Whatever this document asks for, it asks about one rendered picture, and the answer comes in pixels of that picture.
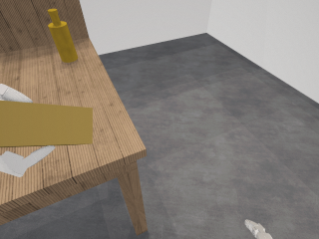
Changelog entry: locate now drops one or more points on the right robot hand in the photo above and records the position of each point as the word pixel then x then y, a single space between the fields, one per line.
pixel 257 230

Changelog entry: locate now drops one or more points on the left robot hand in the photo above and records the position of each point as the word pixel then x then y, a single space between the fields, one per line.
pixel 13 163

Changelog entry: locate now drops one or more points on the table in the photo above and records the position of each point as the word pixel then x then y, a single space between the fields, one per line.
pixel 30 63

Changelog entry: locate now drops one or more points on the sponge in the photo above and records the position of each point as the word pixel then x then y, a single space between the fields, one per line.
pixel 31 124

